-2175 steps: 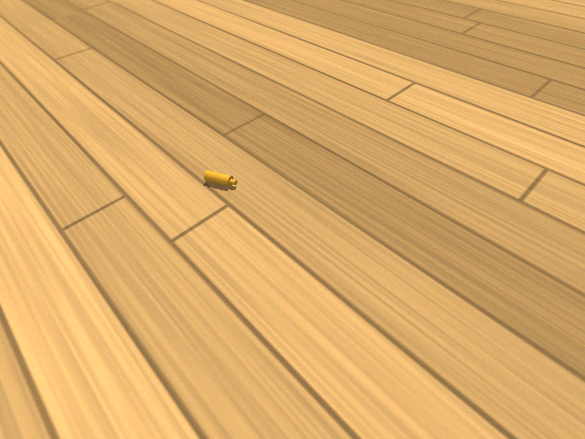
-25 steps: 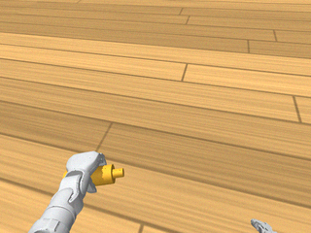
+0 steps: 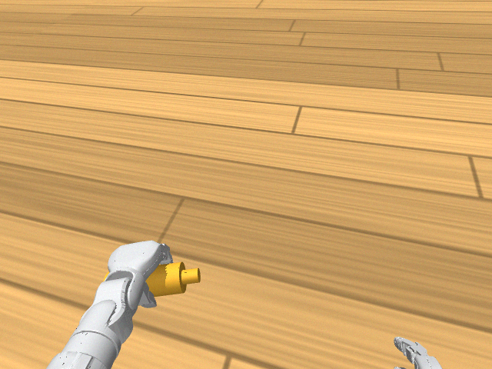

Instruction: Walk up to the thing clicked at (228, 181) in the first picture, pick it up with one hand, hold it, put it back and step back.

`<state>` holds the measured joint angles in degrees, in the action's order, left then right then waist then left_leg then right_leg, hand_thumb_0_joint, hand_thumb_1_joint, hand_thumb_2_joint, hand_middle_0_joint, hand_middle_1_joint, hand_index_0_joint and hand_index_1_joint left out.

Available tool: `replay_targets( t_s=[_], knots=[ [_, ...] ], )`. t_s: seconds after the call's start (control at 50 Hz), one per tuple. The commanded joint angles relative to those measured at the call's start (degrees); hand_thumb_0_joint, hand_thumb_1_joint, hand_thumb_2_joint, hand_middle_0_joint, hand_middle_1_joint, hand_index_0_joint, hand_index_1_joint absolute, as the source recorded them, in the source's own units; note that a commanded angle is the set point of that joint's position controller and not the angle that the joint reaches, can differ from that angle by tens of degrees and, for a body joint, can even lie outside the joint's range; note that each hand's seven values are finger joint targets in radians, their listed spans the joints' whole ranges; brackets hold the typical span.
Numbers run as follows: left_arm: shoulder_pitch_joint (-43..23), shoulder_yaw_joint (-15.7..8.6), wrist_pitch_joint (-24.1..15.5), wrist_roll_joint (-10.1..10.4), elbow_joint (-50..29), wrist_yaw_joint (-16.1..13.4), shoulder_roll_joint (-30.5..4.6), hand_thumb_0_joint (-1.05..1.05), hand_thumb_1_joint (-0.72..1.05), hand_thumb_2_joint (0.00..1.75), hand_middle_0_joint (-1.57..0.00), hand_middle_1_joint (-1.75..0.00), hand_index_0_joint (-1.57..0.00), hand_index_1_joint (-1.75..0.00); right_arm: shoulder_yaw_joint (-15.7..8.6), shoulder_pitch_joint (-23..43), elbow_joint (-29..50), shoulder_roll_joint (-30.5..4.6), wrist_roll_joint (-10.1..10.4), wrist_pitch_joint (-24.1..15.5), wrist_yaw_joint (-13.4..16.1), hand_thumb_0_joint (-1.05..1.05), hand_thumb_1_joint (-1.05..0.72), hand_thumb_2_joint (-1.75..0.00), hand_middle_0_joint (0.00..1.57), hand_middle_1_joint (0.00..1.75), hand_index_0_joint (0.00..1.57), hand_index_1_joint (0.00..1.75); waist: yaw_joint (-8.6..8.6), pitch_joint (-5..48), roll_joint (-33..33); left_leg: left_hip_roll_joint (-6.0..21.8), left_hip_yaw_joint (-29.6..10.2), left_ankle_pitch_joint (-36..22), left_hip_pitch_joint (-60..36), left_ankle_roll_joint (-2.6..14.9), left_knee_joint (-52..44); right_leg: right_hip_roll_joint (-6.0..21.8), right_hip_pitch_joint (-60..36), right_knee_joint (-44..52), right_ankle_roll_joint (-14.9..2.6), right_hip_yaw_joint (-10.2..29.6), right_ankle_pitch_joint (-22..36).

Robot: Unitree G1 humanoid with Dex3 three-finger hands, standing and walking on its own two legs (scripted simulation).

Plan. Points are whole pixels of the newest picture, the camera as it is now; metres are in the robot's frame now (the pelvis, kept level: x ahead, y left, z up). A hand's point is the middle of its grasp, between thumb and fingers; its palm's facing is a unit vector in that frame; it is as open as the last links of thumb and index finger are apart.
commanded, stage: hold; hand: left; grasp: from above
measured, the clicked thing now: (154, 280) +0.31 +0.22 -0.06
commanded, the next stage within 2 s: crouch in 0.86 s
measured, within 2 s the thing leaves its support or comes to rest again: neither
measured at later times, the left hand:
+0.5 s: hand (142, 285) +0.29 +0.22 -0.03, palm faces -0.45 -0.09 -0.89, open 8.6 cm
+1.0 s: hand (141, 281) +0.30 +0.23 -0.03, palm faces -0.45 -0.08 -0.89, open 8.6 cm
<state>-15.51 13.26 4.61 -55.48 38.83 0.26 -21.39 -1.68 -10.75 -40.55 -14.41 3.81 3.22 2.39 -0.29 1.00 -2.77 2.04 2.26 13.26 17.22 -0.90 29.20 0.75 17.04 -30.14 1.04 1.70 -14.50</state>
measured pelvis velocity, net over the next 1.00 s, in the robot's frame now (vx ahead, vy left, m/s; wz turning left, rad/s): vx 0.01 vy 0.00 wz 0.00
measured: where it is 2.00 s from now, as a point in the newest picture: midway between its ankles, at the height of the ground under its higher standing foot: outside the picture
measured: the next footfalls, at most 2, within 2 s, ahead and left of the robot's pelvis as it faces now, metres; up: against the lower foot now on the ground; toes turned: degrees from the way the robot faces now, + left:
none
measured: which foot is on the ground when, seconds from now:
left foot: down 0.00-1.00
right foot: down 0.00-1.00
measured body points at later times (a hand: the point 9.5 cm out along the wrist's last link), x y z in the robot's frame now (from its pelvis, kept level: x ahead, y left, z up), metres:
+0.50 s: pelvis +0.00 +0.00 +0.00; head +0.01 -0.02 +0.45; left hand +0.31 +0.23 +0.02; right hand +0.15 -0.24 -0.11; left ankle +0.02 +0.13 -0.74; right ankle +0.01 -0.13 -0.74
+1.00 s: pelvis +0.01 +0.00 +0.00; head +0.01 -0.02 +0.45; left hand +0.32 +0.23 +0.02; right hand +0.16 -0.24 -0.11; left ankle +0.02 +0.13 -0.74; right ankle +0.01 -0.13 -0.74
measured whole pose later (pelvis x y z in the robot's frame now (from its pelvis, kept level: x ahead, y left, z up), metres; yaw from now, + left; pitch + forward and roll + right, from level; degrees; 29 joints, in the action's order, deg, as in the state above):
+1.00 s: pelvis +0.01 +0.00 +0.00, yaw +0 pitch +1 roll +0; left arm -14.3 12.8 4.0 -55.9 35.5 2.9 -22.1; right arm -1.4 -10.0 -39.6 -14.0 4.2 3.8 2.8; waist -0.9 0.2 -2.7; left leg 1.8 2.5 12.5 14.6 -0.6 26.5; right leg 1.0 14.3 -27.1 1.3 1.9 -13.5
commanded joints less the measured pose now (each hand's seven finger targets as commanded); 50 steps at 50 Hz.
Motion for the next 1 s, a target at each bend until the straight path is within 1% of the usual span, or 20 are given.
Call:
replay_targets(
  t_s=[0.0, 0.2, 0.24, 0.26, 0.3, 0.34, 0.36, 0.42, 0.46, 0.5, 0.52, 0.56, 0.62, 0.72, 0.78, 0.8, 0.88, 0.94, 0.96, 0.98],
  knots=[
    [-18.86, -5.26, -0.24, -0.1, -12.43, -1.73, -11.64, 0.0, 0.75, 0.5, -1.0, -0.63, -1.06, -0.57, -2.14, 5.09, 8.41, -7.18, -0.15, -2.36, 0.49, 0.0, -0.89, -0.89, 0.2, 0.3, 0.2, 0.3, -0.09, 12.96, 1.74, -2.53, 0.62, -6.92, -7.67, 1.68, -4.19, -2.01, -2.4, 5.93, -0.95, -0.92, 6.27],
    [-17.64, -5.75, -0.2, -0.15, -14.59, -0.23, -12.29, 0.0, 0.73, 0.49, -0.98, -0.64, -1.04, -0.57, -1.88, 6.52, 9.17, -6.91, 0.06, -2.36, 0.82, 0.0, -0.89, -0.89, 0.2, 0.3, 0.2, 0.3, -0.67, 13.57, 2.85, -2.54, 0.71, -8.07, -9.05, 1.83, -4.78, -2.01, -3.66, 6.79, -0.81, -1.05, 6.81],
    [-19.81, -5.81, -0.21, -0.26, -15.92, -0.05, -13.02, 0.0, 0.72, 0.51, -0.99, -0.62, -1.04, -0.56, -1.74, 6.66, 9.12, -6.77, 0.11, -2.39, 0.86, 0.0, -0.89, -0.9, 0.2, 0.3, 0.2, 0.3, -0.57, 13.64, 1.9, -2.65, 0.79, -8.46, -9.09, 1.85, -4.81, -1.88, -3.52, 6.84, -0.8, -0.96, 7.48],
    [-19.56, -6.8, -0.12, -0.42, -15.03, -0.04, -13.88, 0.0, 0.71, 0.52, -0.99, -0.61, -1.04, -0.56, -1.76, 6.56, 9.01, -6.97, 0.09, -2.25, 0.92, 0.0, -0.9, -0.9, 0.2, 0.3, 0.2, 0.3, -0.78, 13.46, 1.79, -2.78, 0.97, -8.23, -9.29, 1.85, -4.91, -1.81, -3.88, 7.14, -0.78, -0.87, 7.17],
    [-18.4, -4.89, 0.08, -0.23, -14.22, 0.11, -11.4, 0.0, 0.71, 0.51, -0.97, -0.63, -1.03, -0.57, -1.56, 6.67, 9.07, -6.73, 0.12, -2.34, 0.86, 0.0, -0.9, -0.9, 0.2, 0.3, 0.2, 0.3, -0.37, 11.9, 2.32, -2.52, 0.62, -7.05, -8.7, 1.63, -5.47, -2.13, -3.23, 7.08, -1.07, -1.13, 5.7],
    [-16.67, -6.02, 0.04, -0.2, -13.57, 0.23, -12.16, 0.0, 0.69, 0.49, -0.96, -0.62, -1.02, -0.56, -1.63, 6.77, 8.98, -6.71, 0.13, -2.33, 0.91, 0.0, -0.89, -0.9, 0.2, 0.3, 0.2, 0.3, -1.06, 11.79, 2.84, -2.51, 0.48, -7.02, -8.33, 1.6, -5.54, -2.19, -3.38, 7.26, -1.11, -1.27, 5.29],
    [-17.44, -5.18, -0.11, -0.33, -13.52, 0.41, -11.78, 0.0, 0.68, 0.48, -0.94, -0.64, -1.0, -0.57, -1.65, 6.56, 8.92, -6.89, 0.07, -2.44, 0.86, 0.0, -0.89, -0.89, 0.2, 0.3, 0.2, 0.3, -0.22, 11.9, 2.9, -2.45, 0.5, -6.86, -8.37, 1.69, -5.55, -2.18, -3.17, 7.09, -1.11, -1.17, 5.58],
    [-18.31, -5.65, -0.65, -0.4, -15.78, 0.44, -12.25, 0.0, 0.69, 0.51, -0.95, -0.64, -1.01, -0.58, -1.78, 6.42, 9.05, -6.63, 0.09, -2.44, 0.87, 0.0, -0.89, -0.9, 0.2, 0.3, 0.2, 0.3, -0.88, 13.79, 0.93, -2.58, 0.69, -8.52, -9.31, 1.62, -5.24, -2.1, -3.61, 6.74, -1.18, -1.06, 7.16],
    [-17.94, -5.43, -0.69, -0.5, -15.34, 0.09, -11.81, 0.0, 0.71, 0.51, -0.97, -0.64, -1.03, -0.58, -1.8, 6.3, 9.05, -6.71, 0.0, -2.42, 0.79, 0.0, -0.89, -0.9, 0.2, 0.3, 0.2, 0.3, -0.27, 13.62, 1.76, -2.45, 0.55, -9.28, -9.71, 1.64, -5.11, -2.16, -3.72, 6.61, -1.1, -1.25, 7.87],
    [-20.37, -6.65, -0.91, -0.61, -16.72, -0.62, -13.45, 0.0, 0.72, 0.52, -0.99, -0.64, -1.04, -0.58, -1.77, 6.55, 9.1, -6.69, 0.1, -2.42, 0.89, 0.0, -0.9, -0.9, 0.2, 0.3, 0.2, 0.3, -0.79, 14.71, 1.04, -2.6, 0.59, -9.19, -9.94, 1.61, -5.08, -2.09, -4.26, 6.84, -1.12, -1.24, 7.69],
    [-18.38, -7.68, -0.71, -1.0, -14.97, -0.98, -14.13, 0.0, 0.7, 0.52, -0.98, -0.61, -1.03, -0.56, -1.84, 6.36, 8.73, -6.71, 0.05, -2.34, 0.88, 0.0, -0.9, -0.9, 0.2, 0.3, 0.2, 0.3, -0.96, 14.67, 0.67, -2.65, 0.65, -9.75, -9.98, 1.56, -4.99, -2.03, -4.51, 6.77, -1.12, -1.19, 8.27],
    [-21.05, -6.57, -0.82, -0.94, -16.27, -1.26, -13.27, 0.0, 0.69, 0.51, -0.96, -0.64, -1.02, -0.58, -1.84, 6.11, 8.56, -6.63, 0.0, -2.33, 0.86, 0.0, -0.9, -0.9, 0.2, 0.3, 0.2, 0.3, -0.29, 14.72, 0.55, -2.49, 0.67, -10.1, -10.33, 1.53, -4.98, -2.19, -4.03, 6.59, -1.09, -1.13, 8.89],
    [-18.97, -5.4, -0.38, -0.61, -15.24, -1.21, -11.67, 0.0, 0.7, 0.51, -0.97, -0.62, -1.03, -0.57, -2.02, 6.27, 8.36, -6.65, 0.07, -2.29, 0.77, 0.0, -0.9, -0.9, 0.2, 0.3, 0.2, 0.3, -0.66, 14.91, 1.05, -2.39, 0.59, -11.38, -10.67, 1.48, -5.06, -2.18, -4.87, 6.48, -1.16, -1.45, 9.92],
    [-18.78, -5.95, 0.0, -0.46, -14.35, -0.22, -12.8, 0.0, 0.7, 0.5, -0.98, -0.62, -1.03, -0.56, -2.1, 6.15, 8.44, -6.79, 0.2, -2.01, 0.8, 0.0, -0.9, -0.9, 0.2, 0.3, 0.2, 0.3, -0.79, 13.92, 1.91, -2.6, 0.88, -11.89, -10.7, 1.78, -4.95, -1.85, -5.0, 7.28, -0.91, -1.32, 10.9],
    [-17.11, -4.87, 0.1, -0.19, -13.41, 0.59, -11.28, 0.0, 0.69, 0.5, -0.97, -0.62, -1.02, -0.56, -1.98, 6.0, 8.53, -6.81, 0.18, -1.99, 0.74, 0.0, -0.9, -0.9, 0.2, 0.3, 0.2, 0.3, -0.39, 12.92, 2.85, -2.48, 0.69, -11.71, -10.1, 1.74, -5.19, -2.01, -4.66, 7.16, -1.02, -1.48, 10.62],
    [-16.33, -5.24, -0.01, -0.33, -13.77, 0.7, -11.69, 0.0, 0.68, 0.49, -0.97, -0.6, -1.02, -0.55, -2.02, 6.36, 8.82, -6.72, 0.18, -1.96, 0.79, 0.0, -0.9, -0.9, 0.2, 0.3, 0.2, 0.3, -1.15, 12.2, 2.45, -2.45, 0.54, -11.26, -9.74, 1.62, -5.54, -2.07, -4.78, 7.34, -1.21, -1.72, 9.72],
    [-17.84, -6.75, -0.66, -0.78, -14.41, 0.42, -13.43, 0.0, 0.65, 0.49, -0.95, -0.59, -1.0, -0.54, -1.92, 6.01, 9.05, -6.71, 0.12, -1.82, 0.84, 0.0, -0.9, -0.9, 0.2, 0.3, 0.2, 0.3, -0.85, 12.95, 1.45, -2.62, 0.72, -11.25, -9.82, 1.67, -5.26, -1.96, -4.58, 7.12, -1.19, -1.47, 9.94],
    [-19.72, -6.67, -0.99, -1.19, -15.72, -0.17, -13.35, 0.0, 0.75, 0.4, -0.98, -0.64, -1.07, -0.55, -2.14, 5.61, 9.03, -6.73, 0.05, -1.74, 0.77, 0.0, -0.91, -0.91, 0.2, 0.3, 0.2, 0.3, -0.77, 14.47, 1.01, -2.59, 0.75, -12.11, -10.62, 1.69, -5.13, -1.96, -5.07, 7.01, -1.18, -1.42, 10.88],
    [-19.97, -7.44, -1.05, -1.15, -15.66, -0.38, -13.92, 0.0, 0.67, 0.47, -0.9, -0.6, -0.99, -0.53, -2.15, 5.66, 9.1, -6.78, 0.14, -1.69, 0.75, 0.0, -0.87, -0.89, 0.2, 0.3, 0.2, 0.3, -0.93, 14.89, 0.78, -2.54, 0.74, -12.31, -10.93, 1.64, -5.17, -1.97, -5.54, 6.89, -1.23, -1.41, 10.99],
    [-19.03, -7.6, -1.04, -1.27, -14.82, -0.62, -13.96, 0.0, 0.67, 0.49, -0.94, -0.61, -1.0, -0.55, -2.16, 5.56, 8.91, -6.74, 0.1, -1.62, 0.81, 0.0, -0.88, -0.89, 0.2, 0.3, 0.2, 0.3, -0.98, 14.64, 1.15, -2.57, 0.76, -12.63, -10.65, 1.7, -5.06, -2.03, -5.25, 6.9, -1.16, -1.5, 11.24]
  ],
)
